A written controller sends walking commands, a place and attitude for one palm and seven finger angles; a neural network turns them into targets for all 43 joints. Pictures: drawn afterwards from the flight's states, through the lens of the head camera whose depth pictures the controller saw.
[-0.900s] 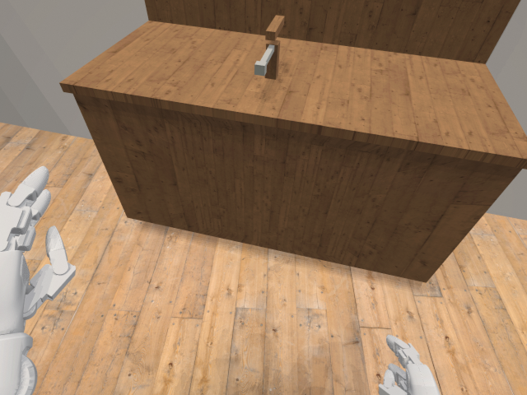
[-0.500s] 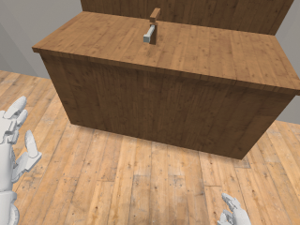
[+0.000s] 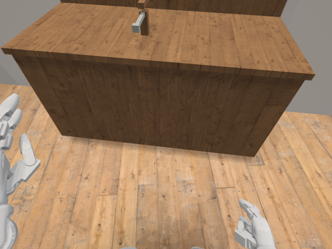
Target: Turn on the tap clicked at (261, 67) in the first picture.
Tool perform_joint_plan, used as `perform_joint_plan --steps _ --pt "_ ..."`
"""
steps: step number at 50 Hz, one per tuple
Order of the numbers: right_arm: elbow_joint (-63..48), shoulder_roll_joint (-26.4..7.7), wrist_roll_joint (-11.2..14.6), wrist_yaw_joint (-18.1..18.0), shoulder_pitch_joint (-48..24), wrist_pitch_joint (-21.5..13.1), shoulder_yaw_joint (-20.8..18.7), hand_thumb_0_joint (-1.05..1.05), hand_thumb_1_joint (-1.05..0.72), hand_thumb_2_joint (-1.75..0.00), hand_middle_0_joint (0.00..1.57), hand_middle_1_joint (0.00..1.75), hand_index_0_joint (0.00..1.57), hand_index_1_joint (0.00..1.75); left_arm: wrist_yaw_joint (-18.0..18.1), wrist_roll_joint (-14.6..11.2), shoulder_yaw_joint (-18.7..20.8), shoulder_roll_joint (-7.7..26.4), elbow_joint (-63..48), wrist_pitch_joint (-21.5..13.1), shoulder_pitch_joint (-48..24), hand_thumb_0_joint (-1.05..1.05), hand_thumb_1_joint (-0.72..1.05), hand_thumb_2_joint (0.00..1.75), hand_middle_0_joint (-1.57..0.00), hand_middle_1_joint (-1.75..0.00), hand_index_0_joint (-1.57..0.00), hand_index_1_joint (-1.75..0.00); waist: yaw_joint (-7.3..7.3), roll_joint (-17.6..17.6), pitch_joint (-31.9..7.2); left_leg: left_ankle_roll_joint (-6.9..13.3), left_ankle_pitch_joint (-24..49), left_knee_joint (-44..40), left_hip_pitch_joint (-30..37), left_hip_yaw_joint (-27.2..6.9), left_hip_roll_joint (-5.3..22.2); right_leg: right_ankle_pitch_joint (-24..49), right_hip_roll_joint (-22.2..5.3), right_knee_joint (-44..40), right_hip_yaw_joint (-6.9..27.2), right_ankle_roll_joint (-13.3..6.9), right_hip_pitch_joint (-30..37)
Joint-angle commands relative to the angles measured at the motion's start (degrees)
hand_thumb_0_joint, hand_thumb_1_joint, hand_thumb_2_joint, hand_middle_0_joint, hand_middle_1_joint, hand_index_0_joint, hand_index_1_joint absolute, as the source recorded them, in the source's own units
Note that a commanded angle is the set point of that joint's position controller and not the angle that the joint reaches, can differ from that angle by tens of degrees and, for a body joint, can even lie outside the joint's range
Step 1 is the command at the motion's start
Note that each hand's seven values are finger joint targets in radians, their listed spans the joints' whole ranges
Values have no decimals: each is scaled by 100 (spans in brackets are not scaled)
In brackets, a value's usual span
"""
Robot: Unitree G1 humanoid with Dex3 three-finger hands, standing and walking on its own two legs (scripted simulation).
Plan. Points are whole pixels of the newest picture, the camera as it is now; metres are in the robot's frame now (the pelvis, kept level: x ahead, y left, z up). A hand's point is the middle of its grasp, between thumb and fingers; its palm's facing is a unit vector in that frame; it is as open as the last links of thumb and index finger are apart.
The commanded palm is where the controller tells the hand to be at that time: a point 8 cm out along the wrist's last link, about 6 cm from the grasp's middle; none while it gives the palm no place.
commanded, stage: turn to face it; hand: left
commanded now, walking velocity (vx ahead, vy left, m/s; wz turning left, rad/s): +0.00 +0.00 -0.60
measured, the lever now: (136, 27) +0.88 +0.21 +0.11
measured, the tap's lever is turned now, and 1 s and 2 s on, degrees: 0 0 0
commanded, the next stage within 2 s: take the last steps up to it in 0.50 s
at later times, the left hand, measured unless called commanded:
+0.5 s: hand (80, 150) +0.23 +0.17 +0.20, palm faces +0.19 -0.89 -0.41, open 7.4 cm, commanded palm +0.20 +0.22 +0.20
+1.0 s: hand (93, 158) +0.22 +0.14 +0.20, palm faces +0.17 -0.90 -0.40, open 7.4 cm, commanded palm +0.19 +0.18 +0.20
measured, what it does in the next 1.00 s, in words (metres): steps on the spot, turning right: left foot, then right foot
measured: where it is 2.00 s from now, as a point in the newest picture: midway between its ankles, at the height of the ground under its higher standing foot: outside the picture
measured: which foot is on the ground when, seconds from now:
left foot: down 0.00-0.06, up 0.08-0.28, down 0.30-0.60, up 0.62-0.90, down 0.92-1.00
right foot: down 0.00-0.32, up 0.34-0.56, down 0.58-0.96, up 0.98-1.00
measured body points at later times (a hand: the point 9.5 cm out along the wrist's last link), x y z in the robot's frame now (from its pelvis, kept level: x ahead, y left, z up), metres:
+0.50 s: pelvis -0.03 -0.01 +0.01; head -0.03 -0.01 +0.46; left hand +0.21 +0.22 +0.22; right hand +0.07 -0.27 -0.07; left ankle -0.03 +0.13 -0.72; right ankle -0.02 -0.12 -0.68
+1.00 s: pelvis -0.05 -0.03 +0.02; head -0.08 -0.02 +0.46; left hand +0.20 +0.19 +0.22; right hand -0.03 -0.33 -0.07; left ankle -0.01 +0.07 -0.72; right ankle -0.05 -0.13 -0.70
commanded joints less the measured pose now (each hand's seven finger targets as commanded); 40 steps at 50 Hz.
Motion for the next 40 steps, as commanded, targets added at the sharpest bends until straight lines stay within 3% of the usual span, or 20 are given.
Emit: perform_joint_plan --steps 1,3,4,8,11,13,14,15,16,17,19,22,26,28,29,30,32,35,37,40 --pt "-883 -749 24 17 -367 -196 -340 0 -90 -90 20 30 20 30 73 -31 637 944 -1439 -395 -470 0 90 90 -20 -30 -20 -30 -55 -111 -739 35 -619 2 -290 -121 506 695 -640 -830 862 -238 236" --pt "-875 -662 -23 54 -322 -113 -362 0 -90 -90 20 30 20 30 114 -62 710 1062 -1171 -288 -350 0 90 90 -20 -30 -20 -30 -26 -1373 -645 -228 -1608 1574 -508 -306 -346 44 -1608 -2316 3125 -849 -270" --pt "-809 -617 -57 82 -403 -55 -338 0 -90 -90 20 30 20 30 121 -57 716 1063 -1059 -250 -244 0 90 90 -20 -30 -20 -30 19 -1238 -530 -241 -1620 2194 -800 -646 -292 -271 -1722 -2596 3490 -1053 -115" --pt "-800 -626 -43 117 -437 196 -243 0 -90 -90 20 30 20 30 111 -91 830 1108 -1077 -327 50 0 90 90 -20 -30 -20 -30 -47 -873 -1404 -277 -1037 1473 -670 -782 -303 980 -1204 -1857 2226 -973 1024" --pt "-860 -651 -37 108 -595 272 -241 0 -90 -90 20 30 20 30 86 -81 866 1153 -1312 -388 39 0 90 90 -20 -30 -20 -30 52 -809 -1462 -158 -1134 96 24 -560 -431 755 -1020 -1895 2148 -848 761" --pt "-800 -698 -52 118 -408 253 -244 0 -90 -90 20 30 20 30 56 -87 816 1150 -1517 -425 -62 0 90 90 -20 -30 -20 -30 -69 -593 -1569 -41 -609 -1212 892 -363 -392 553 -808 -1759 1913 -545 480" --pt "-811 -760 -42 84 -379 225 -276 0 -90 -90 20 30 20 30 42 -106 801 1160 -1584 -459 -128 0 90 90 -20 -30 -20 -30 -94 -240 -1499 85 -345 -1671 1474 -436 -123 537 -509 -1363 1687 -327 29" --pt "-835 -858 -47 42 -402 195 -329 0 -90 -90 20 30 20 30 23 -125 756 1125 -1738 -493 -269 0 90 90 -20 -30 -20 -30 -150 366 -1346 301 49 -1979 1876 -1049 574 335 -172 -605 1216 -124 -576" --pt "-901 -942 -51 21 -458 148 -394 0 -90 -90 20 30 20 30 10 -91 858 1200 -1891 -525 -262 0 90 90 -20 -30 -20 -30 -71 1323 -1351 729 1133 -2016 2266 -1882 1632 -898 168 636 573 133 -1421" --pt "-941 -845 32 21 -390 76 -451 0 -90 -90 20 30 20 30 30 12 887 1205 -1955 -547 -220 0 90 90 -20 -30 -20 -30 -8 1496 -1362 988 2168 -1893 2252 -1874 2057 -1351 122 1906 17 216 -1680" --pt "-786 -769 -22 89 -366 8 -402 0 -90 -90 20 30 20 30 13 6 882 1081 -1552 -514 90 0 90 90 -20 -30 -20 -30 -72 1559 -912 1182 1412 -1938 836 -1585 2078 -1130 -259 2768 -108 261 -1252" --pt "-672 -891 49 139 -250 -85 -419 0 -90 -90 20 30 20 30 -28 19 410 702 -1240 -448 -88 0 90 90 -20 -30 -20 -30 -119 1306 -285 651 1996 -1582 486 -341 1640 -1021 -345 1241 -648 272 -598" --pt "-625 -998 38 107 -124 -215 -386 0 -90 -90 20 30 20 30 -17 73 380 799 -700 -371 -503 0 90 90 -20 -30 -20 -30 -219 1239 -240 324 2086 -890 341 -140 1401 -319 -42 -446 -1316 292 532" --pt "-624 -955 42 117 -88 -275 -381 0 -90 -90 20 30 20 30 -29 103 510 959 -693 -440 -773 0 90 90 -20 -30 -20 -30 -200 786 -591 154 1890 115 207 58 1102 753 -225 -1341 -1140 137 1338" --pt "-670 -834 57 113 -126 -281 -376 0 -90 -90 20 30 20 30 -4 128 678 1197 -716 -482 -759 0 90 90 -20 -30 -20 -30 -205 -203 -818 -30 966 1206 -292 307 606 2441 -952 -1388 -80 -258 1778" --pt "-756 -735 20 111 -310 -279 -334 0 -90 -90 20 30 20 30 41 156 902 1398 -629 -489 -466 0 90 90 -20 -30 -20 -30 -158 -1091 -982 -177 -1573 2293 -1296 36 -47 4174 -1987 -1519 1529 -870 2075" --pt "-657 -894 31 72 -347 -184 -443 0 -90 -90 20 30 20 30 83 60 879 1377 -924 -426 -50 0 90 90 -20 -30 -20 -30 -145 -1052 -1325 -115 -1564 2916 -1086 -805 77 2203 -2181 -1978 1878 -935 1684" --pt "-599 -682 -7 76 -553 31 -189 0 -90 -90 20 30 20 30 150 15 1222 1542 -1669 -541 657 0 90 90 -20 -30 -20 -30 -249 -149 -1439 -65 -798 2306 -1070 -752 107 345 -1843 -2089 1081 -1003 1451" --pt "-583 -658 -32 23 -572 24 -190 0 -90 -90 20 30 20 30 209 27 1264 1564 -1942 -619 648 0 90 90 -20 -30 -20 -30 -255 -391 -1475 -18 -712 1430 -746 -521 49 -307 -1761 -2345 753 -966 1281" --pt "-499 -720 -44 -94 -477 -85 -309 0 -90 -90 20 30 20 30 281 30 1208 1454 -1654 -597 796 0 90 90 -20 -30 -20 -30 -205 -490 -1250 74 -825 473 -464 -371 -12 -1231 -1915 -2577 1013 -1011 1137"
